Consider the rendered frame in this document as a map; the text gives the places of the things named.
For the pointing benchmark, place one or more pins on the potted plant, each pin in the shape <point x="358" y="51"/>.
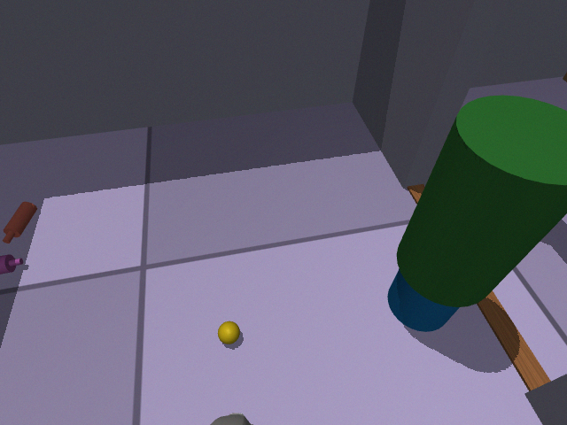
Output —
<point x="498" y="187"/>

